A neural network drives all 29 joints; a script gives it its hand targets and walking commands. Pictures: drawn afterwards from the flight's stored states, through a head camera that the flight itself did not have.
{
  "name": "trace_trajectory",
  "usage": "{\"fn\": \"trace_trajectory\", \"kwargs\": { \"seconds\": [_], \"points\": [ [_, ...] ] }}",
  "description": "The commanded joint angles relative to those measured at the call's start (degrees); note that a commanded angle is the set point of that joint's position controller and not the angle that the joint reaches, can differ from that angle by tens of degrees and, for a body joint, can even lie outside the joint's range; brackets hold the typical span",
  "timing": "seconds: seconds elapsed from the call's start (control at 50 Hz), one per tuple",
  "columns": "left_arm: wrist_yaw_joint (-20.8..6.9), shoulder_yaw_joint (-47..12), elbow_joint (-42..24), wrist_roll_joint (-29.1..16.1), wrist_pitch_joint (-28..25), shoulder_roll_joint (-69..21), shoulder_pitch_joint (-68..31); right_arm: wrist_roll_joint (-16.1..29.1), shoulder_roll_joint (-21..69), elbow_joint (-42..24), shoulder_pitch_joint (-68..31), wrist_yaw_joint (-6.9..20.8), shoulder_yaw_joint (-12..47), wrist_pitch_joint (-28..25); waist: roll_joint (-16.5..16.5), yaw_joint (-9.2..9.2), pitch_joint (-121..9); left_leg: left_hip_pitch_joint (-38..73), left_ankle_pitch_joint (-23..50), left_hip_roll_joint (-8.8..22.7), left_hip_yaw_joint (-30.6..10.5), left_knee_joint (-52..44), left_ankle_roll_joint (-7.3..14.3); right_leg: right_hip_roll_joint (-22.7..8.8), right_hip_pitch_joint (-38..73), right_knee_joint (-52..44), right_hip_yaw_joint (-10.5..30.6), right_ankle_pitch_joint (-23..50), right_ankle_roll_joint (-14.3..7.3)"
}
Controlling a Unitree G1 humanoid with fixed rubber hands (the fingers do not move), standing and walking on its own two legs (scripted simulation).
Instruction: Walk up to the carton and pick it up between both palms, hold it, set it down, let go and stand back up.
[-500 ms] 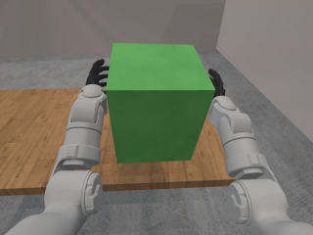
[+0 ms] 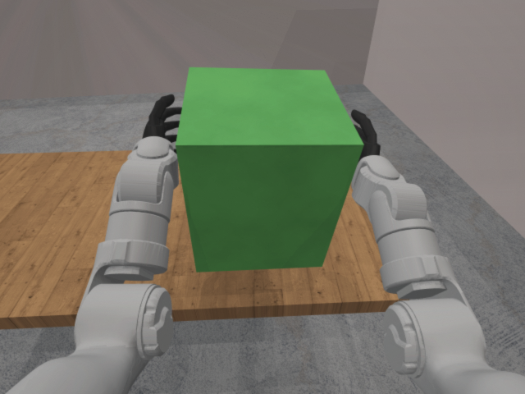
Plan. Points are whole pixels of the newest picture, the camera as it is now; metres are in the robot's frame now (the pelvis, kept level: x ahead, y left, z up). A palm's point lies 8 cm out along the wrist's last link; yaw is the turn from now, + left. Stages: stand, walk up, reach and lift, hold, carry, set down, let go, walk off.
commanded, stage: hold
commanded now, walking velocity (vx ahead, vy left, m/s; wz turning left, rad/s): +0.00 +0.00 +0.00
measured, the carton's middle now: (259, 172) +0.40 +0.02 +0.19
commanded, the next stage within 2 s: none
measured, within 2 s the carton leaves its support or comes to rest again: neither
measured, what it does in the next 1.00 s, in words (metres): stands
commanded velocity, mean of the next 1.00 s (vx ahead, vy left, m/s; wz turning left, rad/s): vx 0.00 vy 0.00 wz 0.00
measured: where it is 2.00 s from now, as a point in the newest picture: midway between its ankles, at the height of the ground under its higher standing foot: outside the picture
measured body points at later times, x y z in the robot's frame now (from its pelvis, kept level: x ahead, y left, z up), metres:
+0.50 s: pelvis +0.00 +0.00 +0.00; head -0.07 -0.01 +0.44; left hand +0.39 +0.17 +0.26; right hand +0.39 -0.14 +0.23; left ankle -0.02 +0.13 -0.74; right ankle +0.09 -0.13 -0.74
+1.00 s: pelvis +0.00 +0.00 +0.00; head -0.07 -0.01 +0.44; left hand +0.39 +0.17 +0.26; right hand +0.39 -0.14 +0.23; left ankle -0.02 +0.13 -0.74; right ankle +0.09 -0.13 -0.74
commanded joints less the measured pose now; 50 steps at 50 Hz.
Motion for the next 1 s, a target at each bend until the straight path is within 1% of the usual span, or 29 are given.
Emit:
{"fn": "trace_trajectory", "kwargs": {
  "seconds": [0.0,0.02,0.06,0.1,0.12,0.14,0.18,0.22,0.24,0.3,0.38,0.4,0.42,0.44,0.46,0.48,0.52,0.56,0.58,0.6,0.66,0.68,0.7,0.72,0.74,0.82,0.88,0.96,0.98],
  "points": [
    [-11.11,-21.83,-11.20,-9.40,-1.17,-43.85,-42.61,7.64,34.70,-14.12,-55.44,6.20,22.98,-1.87,1.55,-7.01,-19.65,-8.89,7.88,-5.67,-5.43,-7.00,-0.69,2.82,30.33,2.59,-3.74,3.84,-1.53],
    [-11.15,-21.85,-11.48,-9.49,-1.24,-43.92,-42.46,7.69,35.05,-15.48,-56.36,6.23,23.28,-2.17,1.00,-6.71,-20.85,-8.66,7.93,-5.56,-5.41,-6.88,-0.59,2.96,30.86,2.72,-3.83,4.08,-1.49],
    [-11.19,-21.98,-11.58,-9.46,-1.08,-43.73,-41.92,7.66,34.62,-15.29,-55.58,6.18,23.39,-1.90,0.67,-7.04,-21.17,-8.37,8.35,-5.64,-5.38,-6.86,-0.70,2.88,30.99,2.67,-3.83,4.62,-1.34],
    [-11.26,-21.85,-12.37,-9.39,-1.07,-43.51,-42.29,7.76,34.64,-15.18,-55.30,6.20,23.28,-1.81,1.56,-6.82,-21.26,-8.59,8.64,-5.66,-5.34,-6.85,-0.74,2.83,31.32,2.72,-3.71,4.83,-1.46],
    [-11.30,-21.13,-11.59,-8.90,-0.98,-43.18,-42.07,7.93,34.70,-14.98,-55.62,6.25,23.56,-1.74,1.00,-6.50,-20.36,-9.02,7.55,-5.70,-5.37,-7.22,-0.37,2.78,31.09,2.52,-3.77,3.91,-1.25],
    [-11.27,-21.79,-13.06,-9.51,-1.12,-43.85,-42.64,7.97,35.07,-16.09,-56.02,6.26,23.78,-1.97,1.01,-6.58,-22.24,-8.36,8.59,-5.54,-5.43,-7.07,-0.49,2.90,31.70,2.85,-3.85,5.00,-1.30],
    [-11.38,-21.37,-11.50,-9.35,-0.84,-43.40,-40.64,8.20,34.70,-17.13,-55.90,5.91,24.18,-1.71,-0.38,-6.73,-21.04,-8.25,9.68,-5.81,-5.38,-6.60,-0.56,2.83,31.31,2.50,-3.73,5.86,-1.20],
    [-11.62,-20.42,-11.03,-8.94,-0.69,-42.74,-41.30,8.00,35.09,-16.16,-55.67,5.79,23.94,-1.31,-0.44,-6.72,-19.96,-8.80,7.77,-6.01,-5.09,-7.03,-0.23,2.63,31.07,2.23,-3.60,4.44,-1.15],
    [-11.63,-20.89,-12.42,-9.05,-0.80,-43.06,-41.13,8.05,35.20,-16.79,-55.37,5.82,24.17,-1.46,-0.26,-6.53,-21.41,-8.46,8.78,-5.86,-5.18,-6.74,-0.40,2.72,31.54,2.63,-3.78,5.46,-1.19],
    [-11.58,-20.76,-12.05,-9.42,-0.81,-42.88,-41.66,8.21,35.20,-17.46,-56.36,5.74,24.36,-1.31,-1.16,-6.22,-21.97,-8.54,8.30,-6.05,-5.15,-6.64,-0.23,2.56,31.28,2.49,-3.45,4.96,-1.09],
    [-11.65,-20.95,-13.34,-9.50,-0.80,-42.50,-42.71,8.38,35.64,-16.79,-55.86,5.66,24.50,-1.05,-0.70,-6.20,-21.91,-9.02,7.89,-6.01,-5.01,-6.73,-0.16,2.44,31.56,2.75,-3.30,4.92,-1.07],
    [-11.59,-20.39,-12.53,-8.97,-0.59,-42.40,-42.49,8.15,35.40,-15.44,-55.23,5.64,24.12,-0.72,0.04,-6.42,-20.89,-9.15,7.35,-5.91,-5.11,-7.12,-0.12,2.59,31.26,2.66,-3.48,4.43,-1.17],
    [-11.56,-20.63,-14.24,-9.19,-0.70,-42.57,-42.79,8.37,35.77,-16.24,-55.00,5.69,24.39,-0.77,0.13,-6.36,-22.10,-8.73,8.46,-5.98,-5.04,-6.75,-0.38,2.58,31.82,2.91,-3.50,5.28,-1.16],
    [-11.60,-19.81,-12.24,-8.67,-0.53,-41.52,-42.41,8.36,35.00,-15.13,-54.92,5.69,23.97,-0.53,0.09,-6.17,-20.32,-8.84,7.21,-6.04,-5.01,-7.11,-0.19,2.58,30.43,2.47,-3.59,3.55,-1.05],
    [-11.63,-20.30,-12.51,-8.95,-0.57,-42.13,-42.12,8.38,35.32,-16.54,-55.66,5.69,24.28,-0.89,-0.44,-5.99,-21.71,-8.89,7.66,-5.89,-4.99,-6.94,-0.22,2.75,31.10,2.70,-3.68,4.30,-0.99],
    [-11.60,-20.45,-12.47,-9.00,-0.47,-42.43,-41.92,8.09,34.95,-15.88,-55.04,5.65,23.79,-0.74,0.13,-6.61,-20.99,-8.92,7.58,-5.82,-5.14,-7.07,-0.27,2.68,30.86,2.58,-3.67,4.28,-1.17],
    [-11.71,-20.55,-13.49,-8.74,-0.37,-42.46,-42.20,8.15,34.78,-15.94,-54.71,5.66,23.59,-0.70,0.75,-6.75,-20.80,-8.48,8.18,-5.81,-5.07,-7.02,-0.55,2.85,31.19,2.62,-3.70,4.72,-1.19],
    [-11.94,-19.84,-12.36,-8.34,-0.18,-41.81,-41.68,8.21,34.54,-15.56,-54.70,5.59,23.60,-0.55,0.16,-6.45,-20.39,-8.71,8.09,-5.92,-5.06,-7.14,-0.30,2.61,31.43,2.50,-3.61,4.50,-1.21],
    [-11.85,-20.38,-13.41,-8.82,-0.31,-41.95,-42.86,8.17,34.81,-15.65,-54.95,5.65,23.58,-0.59,0.85,-6.64,-20.85,-8.63,7.67,-5.87,-5.19,-7.12,-0.37,2.64,31.29,2.61,-3.67,3.95,-1.37],
    [-11.83,-20.23,-13.32,-8.60,-0.22,-41.81,-42.17,8.16,34.84,-15.53,-54.52,5.66,23.63,-0.62,0.38,-6.52,-20.27,-8.86,7.59,-5.85,-5.08,-7.17,-0.30,2.59,30.94,2.50,-3.68,4.06,-1.22],
    [-11.74,-20.79,-13.48,-8.91,-0.22,-42.41,-42.49,8.36,34.33,-16.00,-54.88,5.70,23.30,-0.59,1.14,-6.93,-20.81,-8.36,8.39,-5.83,-5.20,-6.95,-0.64,2.74,30.97,2.69,-3.68,4.55,-1.36],
    [-11.71,-21.12,-14.92,-9.02,-0.30,-42.74,-42.97,8.40,34.78,-16.31,-54.49,5.74,23.50,-0.69,1.54,-7.05,-22.02,-7.81,9.44,-5.77,-5.27,-6.86,-0.75,2.90,31.40,2.96,-3.88,5.41,-1.32],
    [-11.66,-20.99,-13.55,-8.96,-0.17,-42.81,-42.18,8.31,34.50,-16.31,-54.92,5.70,23.59,-0.63,0.73,-7.05,-21.27,-8.11,9.00,-5.75,-5.30,-6.83,-0.62,2.94,31.27,2.76,-3.80,5.05,-1.33],
    [-11.73,-21.12,-14.34,-8.96,-0.12,-42.68,-41.81,8.62,34.37,-17.42,-55.11,5.67,23.92,-0.77,0.80,-6.92,-22.43,-7.60,10.10,-5.77,-5.28,-6.54,-0.69,2.87,31.79,2.88,-3.76,6.11,-1.31],
    [-11.86,-20.40,-12.29,-8.60,0.14,-41.95,-41.68,7.83,34.08,-14.98,-53.85,5.58,23.08,-0.21,0.16,-7.26,-19.54,-8.98,7.62,-5.84,-5.27,-7.25,-0.36,2.62,31.21,2.43,-3.64,4.16,-1.25],
    [-12.10,-20.29,-13.89,-8.60,0.07,-42.17,-41.93,7.78,34.16,-15.77,-54.10,5.62,22.93,-0.46,0.59,-7.24,-20.92,-8.63,8.06,-5.74,-5.09,-7.26,-0.50,2.69,31.84,2.67,-3.74,4.71,-1.32],
    [-12.16,-19.69,-12.59,-8.41,0.07,-41.28,-41.72,7.90,34.19,-15.72,-54.45,5.51,23.26,-0.21,-0.25,-6.97,-19.98,-9.06,7.46,-6.00,-5.01,-7.18,-0.21,2.46,31.51,2.50,-3.55,4.23,-1.22],
    [-12.18,-19.79,-13.61,-8.45,0.11,-41.51,-41.83,7.86,34.43,-16.06,-54.42,5.49,23.41,-0.30,0.29,-6.80,-20.63,-8.69,7.81,-5.84,-5.01,-7.36,-0.31,2.69,31.79,2.63,-3.67,4.58,-1.18],
    [-12.20,-19.94,-13.80,-8.66,0.03,-41.45,-42.20,7.86,34.37,-16.16,-54.24,5.44,23.36,-0.28,-0.01,-7.12,-21.08,-8.63,7.90,-5.88,-4.99,-7.24,-0.31,2.71,31.70,2.59,-3.67,4.66,-1.18]
  ]
}}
